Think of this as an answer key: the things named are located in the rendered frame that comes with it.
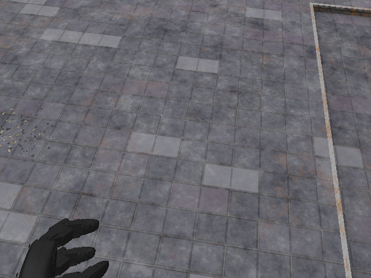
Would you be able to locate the robot left hand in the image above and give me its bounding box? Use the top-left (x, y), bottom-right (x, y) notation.
top-left (16, 218), bottom-right (109, 278)

